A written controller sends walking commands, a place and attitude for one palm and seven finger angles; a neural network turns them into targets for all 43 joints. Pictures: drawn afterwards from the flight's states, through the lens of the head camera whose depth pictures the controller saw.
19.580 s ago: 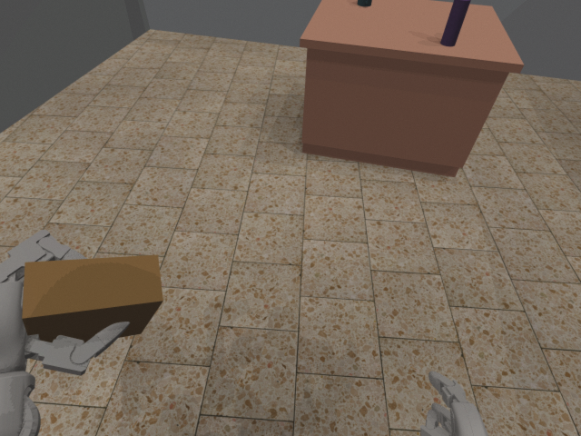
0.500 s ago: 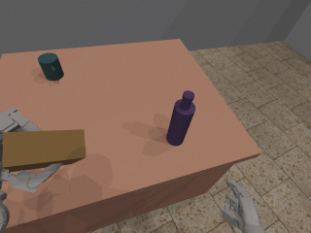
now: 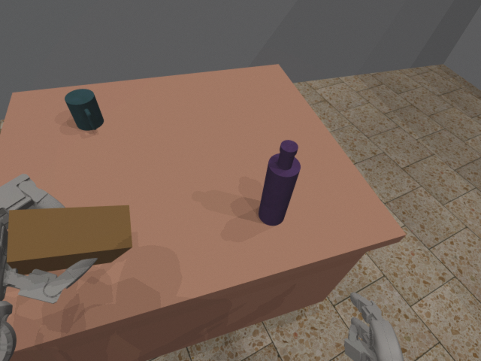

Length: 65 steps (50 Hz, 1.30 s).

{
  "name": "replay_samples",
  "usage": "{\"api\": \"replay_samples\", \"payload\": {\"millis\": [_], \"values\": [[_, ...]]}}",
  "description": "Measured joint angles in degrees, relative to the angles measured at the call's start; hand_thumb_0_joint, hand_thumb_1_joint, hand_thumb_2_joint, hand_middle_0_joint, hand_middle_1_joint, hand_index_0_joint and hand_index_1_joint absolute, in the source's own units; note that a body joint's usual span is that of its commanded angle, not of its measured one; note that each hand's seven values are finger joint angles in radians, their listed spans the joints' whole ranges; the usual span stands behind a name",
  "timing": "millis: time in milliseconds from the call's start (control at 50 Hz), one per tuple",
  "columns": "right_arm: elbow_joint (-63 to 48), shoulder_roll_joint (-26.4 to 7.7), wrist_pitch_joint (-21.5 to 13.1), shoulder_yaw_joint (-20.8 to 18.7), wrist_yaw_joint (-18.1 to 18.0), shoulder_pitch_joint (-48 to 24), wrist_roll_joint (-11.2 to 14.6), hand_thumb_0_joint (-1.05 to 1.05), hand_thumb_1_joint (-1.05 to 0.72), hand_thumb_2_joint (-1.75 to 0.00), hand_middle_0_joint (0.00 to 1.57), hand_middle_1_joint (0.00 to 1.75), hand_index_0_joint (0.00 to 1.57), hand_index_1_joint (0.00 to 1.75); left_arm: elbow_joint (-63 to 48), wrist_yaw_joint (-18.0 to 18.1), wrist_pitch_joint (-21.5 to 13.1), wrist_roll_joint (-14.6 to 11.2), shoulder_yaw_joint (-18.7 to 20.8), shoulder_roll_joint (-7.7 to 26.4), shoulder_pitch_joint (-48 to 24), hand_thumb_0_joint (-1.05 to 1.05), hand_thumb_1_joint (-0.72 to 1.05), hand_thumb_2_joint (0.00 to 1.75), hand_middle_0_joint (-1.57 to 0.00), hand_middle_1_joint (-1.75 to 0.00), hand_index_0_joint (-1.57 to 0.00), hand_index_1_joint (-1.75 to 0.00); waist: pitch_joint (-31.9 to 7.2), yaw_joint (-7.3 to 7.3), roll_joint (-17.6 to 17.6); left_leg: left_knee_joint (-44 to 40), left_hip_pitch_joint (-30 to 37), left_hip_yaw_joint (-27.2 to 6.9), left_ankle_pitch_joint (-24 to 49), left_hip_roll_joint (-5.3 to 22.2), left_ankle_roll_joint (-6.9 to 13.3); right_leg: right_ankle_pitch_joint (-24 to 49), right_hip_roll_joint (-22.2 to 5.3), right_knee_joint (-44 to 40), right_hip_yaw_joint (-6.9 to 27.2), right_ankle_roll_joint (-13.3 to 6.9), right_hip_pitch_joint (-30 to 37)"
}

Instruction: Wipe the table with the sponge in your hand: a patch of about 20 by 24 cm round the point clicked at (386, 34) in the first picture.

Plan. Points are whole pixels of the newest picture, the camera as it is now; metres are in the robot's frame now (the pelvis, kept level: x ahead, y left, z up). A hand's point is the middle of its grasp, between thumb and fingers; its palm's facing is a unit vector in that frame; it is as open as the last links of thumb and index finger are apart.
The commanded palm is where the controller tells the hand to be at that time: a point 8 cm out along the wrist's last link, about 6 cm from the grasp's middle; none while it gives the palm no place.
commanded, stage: turn the palm down, sponge in hand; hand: left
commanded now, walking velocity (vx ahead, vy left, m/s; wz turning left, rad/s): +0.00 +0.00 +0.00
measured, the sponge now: (87, 240) +0.23 +0.22 +0.14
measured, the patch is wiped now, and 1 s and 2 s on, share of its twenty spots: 0.00 0.00 0.00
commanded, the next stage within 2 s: none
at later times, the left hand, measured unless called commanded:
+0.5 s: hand (32, 262) +0.19 +0.26 +0.15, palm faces +0.47 -0.60 -0.64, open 9.0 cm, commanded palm +0.15 +0.27 +0.17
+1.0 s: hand (64, 270) +0.20 +0.25 +0.11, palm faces +0.22 -0.42 -0.88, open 9.0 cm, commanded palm +0.17 +0.26 +0.16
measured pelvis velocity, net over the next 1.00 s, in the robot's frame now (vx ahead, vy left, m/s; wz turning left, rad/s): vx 0.00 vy -0.05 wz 0.07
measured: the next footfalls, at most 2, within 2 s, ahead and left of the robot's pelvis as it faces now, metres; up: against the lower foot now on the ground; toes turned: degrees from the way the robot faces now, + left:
none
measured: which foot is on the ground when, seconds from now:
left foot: down 0.00-1.00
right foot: down 0.00-1.00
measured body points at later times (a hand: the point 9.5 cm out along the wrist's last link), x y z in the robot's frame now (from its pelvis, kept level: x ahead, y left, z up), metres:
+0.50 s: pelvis -0.03 -0.05 -0.02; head -0.02 -0.06 +0.43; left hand +0.16 +0.29 +0.18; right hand +0.19 -0.26 -0.10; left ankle +0.00 +0.09 -0.74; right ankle +0.01 -0.15 -0.74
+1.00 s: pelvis +0.00 -0.05 -0.02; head +0.02 -0.08 +0.43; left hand +0.18 +0.27 +0.16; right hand +0.20 -0.29 -0.11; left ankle +0.00 +0.09 -0.74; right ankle +0.01 -0.15 -0.74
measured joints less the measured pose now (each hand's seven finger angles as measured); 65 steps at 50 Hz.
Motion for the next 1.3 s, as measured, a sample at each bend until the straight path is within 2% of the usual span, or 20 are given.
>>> {"api": "replay_samples", "payload": {"millis": [20,40,60,100,160,220,260,320,380,420,500,580,680,760,880,980,1100,1180,1260,1300], "values": [[0.02,-0.08,0.01,-0.04,-0.02,0.04,-0.01,0.02,-0.9,-0.9,0.2,0.3,0.2,0.3,0.23,0.01,0.08,0.04,-0.12,-0.14,-0.08,0.0,-0.42,1.07,-0.83,-1.42,-0.84,-1.43,-0.05,0.05,0.03,-0.05,-0.01,-0.02,0.08,-0.01,-0.01,0.05,-0.01,-0.01,-0.02,-0.01,-0.02],[-1.6,-0.72,0.48,0.83,-1.29,1.33,1.12,0.02,-0.9,-0.9,0.2,0.3,0.2,0.3,0.63,-0.37,0.41,0.74,-0.58,1.78,-2.49,0.0,-0.42,1.07,-0.83,-1.42,-0.84,-1.43,-0.17,0.4,0.19,0.92,-1.11,-0.67,-0.06,-0.04,0.01,-1.38,0.11,1.56,-0.4,0.27,-1.01],[-2.1,-0.91,0.19,0.82,-1.8,2.39,0.17,0.01,-0.9,-0.9,0.2,0.3,0.2,0.3,2.28,-1.2,0.72,2.67,-0.62,4.73,-7.34,0.0,-0.42,1.07,-0.83,-1.42,-0.84,-1.42,0.24,1.34,-0.27,1.9,-1.72,-1.28,-0.21,-0.59,-0.06,-1.57,-0.16,3.65,-0.72,-0.89,-1.82],[-0.58,-1.53,0.33,0.84,-0.32,2.36,-1.19,0.01,-0.9,-0.9,0.2,0.3,0.2,0.3,7.07,-2.44,4.02,3.12,-0.13,8.08,-16.74,0.0,-0.42,1.07,-0.84,-1.42,-0.84,-1.42,0.5,2.25,-0.68,3.16,-2.47,-2.42,-0.25,-1.46,-0.46,-3.19,-0.97,6.54,-1.69,-1.48,-2.76],[1.85,-2.72,1.38,1.61,1.55,0.03,-0.64,0.02,-0.9,-0.9,0.2,0.3,0.2,0.3,10.48,-3.91,13.08,1.86,1.9,7.54,-23.03,0.0,-0.42,1.07,-0.83,-1.42,-0.84,-1.42,0.25,2.36,0.37,3.73,-2.3,-2.54,-0.22,-1.15,-0.85,-3.45,-0.69,7.24,-1.77,-1.21,-2.71],[1.17,-3.44,1.85,1.79,2.47,-1.65,-0.27,0.02,-0.9,-0.89,0.2,0.3,0.2,0.3,9.47,-4.65,18.39,4.66,0.26,6.21,-20.51,0.0,-0.42,1.07,-0.83,-1.42,-0.83,-1.43,-0.05,1.44,1.77,4.01,-2.46,-2.27,-0.14,-0.84,-0.9,-3.29,-0.39,7.84,-1.5,-1.31,-3.16],[0.09,-3.5,1.92,1.9,2.68,-2.7,-0.27,0.02,-0.9,-0.89,0.2,0.3,0.2,0.3,7.7,-5.09,18.35,6.18,-1.58,5.99,-15.99,0.0,-0.42,1.07,-0.83,-1.42,-0.83,-1.43,0.07,0.7,2.27,4.43,-2.91,-2.06,-0.16,-0.66,-1.05,-3.54,-0.22,8.88,-1.28,-1.54,-4.02],[-0.7,-2.87,1.51,1.78,2.08,-3.34,-1.25,0.02,-0.9,-0.89,0.2,0.3,0.2,0.3,6.51,-4.83,13.9,6.63,-3.06,6.41,-10.31,0.0,-0.42,1.07,-0.83,-1.42,-0.83,-1.43,-0.16,0.37,2.05,5.66,-4.41,-2.23,-0.39,-0.28,-1.61,-4.29,0.14,10.96,-1.44,-2.04,-5.89],[-0.16,-2.33,1.42,1.31,1.48,-3.01,-1.71,0.01,-0.9,-0.89,0.2,0.3,0.2,0.3,7.03,-3.0,9.66,7.46,-2.04,7.93,-8.8,0.0,-0.42,1.07,-0.83,-1.42,-0.84,-1.43,-0.52,1.31,1.53,7.44,-6.01,-3.21,-0.94,0.43,-2.49,-5.08,0.85,12.66,-2.4,-2.9,-7.2],[0.68,-2.49,1.59,0.98,1.16,-2.5,-1.9,0.01,-0.9,-0.9,0.2,0.3,0.2,0.3,8.71,-1.44,8.17,8.57,-0.82,8.48,-9.95,0.0,-0.42,1.07,-0.83,-1.42,-0.84,-1.42,-1.07,2.0,1.71,8.87,-7.25,-4.31,-1.4,0.8,-3.05,-5.62,1.23,13.61,-3.49,-3.45,-7.91],[2.38,-3.59,2.38,0.76,0.12,-1.79,-1.4,0.01,-0.9,-0.9,0.2,0.3,0.2,0.3,13.67,-1.0,9.8,10.8,0.51,8.94,-13.55,0.0,-0.42,1.07,-0.83,-1.42,-0.84,-1.42,-1.76,2.85,2.97,10.51,-8.45,-6.09,-2.02,1.14,-3.55,-6.42,1.65,14.69,-5.22,-4.24,-8.33],[2.74,-4.48,2.77,0.59,-1.34,-1.48,-0.77,0.02,-0.9,-0.9,0.2,0.3,0.2,0.3,17.18,-3.48,12.4,13.2,-1.58,9.65,-14.74,0.0,-0.42,1.07,-0.83,-1.42,-0.84,-1.43,-1.88,2.83,4.27,10.5,-8.48,-6.58,-2.11,1.31,-3.44,-6.68,1.86,14.91,-5.71,-4.68,-8.37],[2.36,-4.29,2.82,-0.2,-2.09,-1.45,-1.03,0.02,-0.9,-0.9,0.2,0.3,0.2,0.3,15.33,-4.57,9.59,15.23,-3.78,11.05,-11.66,0.0,-0.42,1.07,-0.83,-1.42,-0.84,-1.43,-2.07,2.03,4.7,10.47,-8.67,-6.1,-2.48,1.75,-3.58,-7.16,2.27,15.42,-5.24,-5.1,-9.07],[2.09,-3.99,3.69,-0.8,-1.82,-0.84,-0.92,0.02,-0.9,-0.9,0.2,0.3,0.2,0.3,13.34,-3.13,7.77,15.93,-2.57,12.68,-9.24,0.0,-0.42,1.07,-0.83,-1.42,-0.84,-1.43,-2.71,1.93,4.31,10.89,-9.0,-5.69,-3.25,2.1,-3.86,-7.93,2.6,16.1,-4.82,-5.3,-9.71],[1.1,-5.02,5.15,-1.36,-1.69,0.51,-0.28,0.02,-0.9,-0.9,0.2,0.3,0.2,0.3,12.29,-2.2,11.0,18.72,-0.98,13.54,-5.9,0.0,-0.42,1.07,-0.83,-1.42,-0.84,-1.43,-3.49,2.46,4.7,11.57,-9.17,-5.35,-4.42,2.12,-3.94,-8.92,2.59,16.57,-4.48,-5.06,-9.85],[0.63,-5.68,5.18,-1.79,-2.27,0.47,-0.34,0.02,-0.9,-0.9,0.2,0.3,0.2,0.3,10.53,-2.77,11.76,22.67,-3.57,12.51,-4.05,0.0,-0.42,1.07,-0.83,-1.42,-0.84,-1.43,-3.58,3.07,5.17,12.12,-9.22,-5.33,-5.05,1.75,-3.89,-9.33,2.2,16.55,-4.44,-4.5,-9.57],[-0.18,-4.8,5.89,-1.75,-2.0,-0.97,-0.36,0.02,-0.91,-0.9,0.2,0.3,0.2,0.3,7.1,-0.01,11.86,27.77,-6.65,12.25,-2.49,0.0,-0.42,1.07,-0.83,-1.42,-0.84,-1.43,-4.62,3.3,5.12,12.5,-9.23,-4.81,-5.56,1.3,-3.36,-9.35,1.73,16.29,-3.92,-3.68,-9.37],[-0.65,-4.19,7.22,-0.97,-1.91,-2.19,0.45,0.02,-0.91,-0.9,0.2,0.3,0.2,0.3,8.55,0.59,16.3,30.67,-7.98,12.39,-4.74,0.0,-0.42,1.07,-0.83,-1.42,-0.84,-1.42,-4.76,3.59,5.32,11.79,-8.39,-4.45,-5.21,1.04,-2.83,-8.65,1.49,15.04,-3.57,-3.19,-8.36],[-0.87,-3.84,8.02,0.14,-1.89,-3.37,0.92,0.01,-0.9,-0.9,0.2,0.3,0.2,0.3,9.91,-0.86,20.67,33.84,-9.81,11.99,-6.52,0.0,-0.42,1.07,-0.83,-1.42,-0.84,-1.43,-4.48,3.81,5.82,10.21,-6.86,-3.96,-4.38,0.66,-2.21,-7.48,1.11,13.06,-3.11,-2.65,-6.74],[-0.95,-3.64,8.12,0.61,-1.89,-3.85,0.93,0.01,-0.9,-0.9,0.2,0.3,0.2,0.3,9.93,-1.79,21.63,35.42,-11.11,11.75,-6.93,0.0,-0.42,1.07,-0.83,-1.42,-0.84,-1.43,-4.23,3.92,6.0,9.31,-6.06,-3.74,-3.89,0.44,-1.91,-6.86,0.89,12.0,-2.9,-2.36,-5.89]]}}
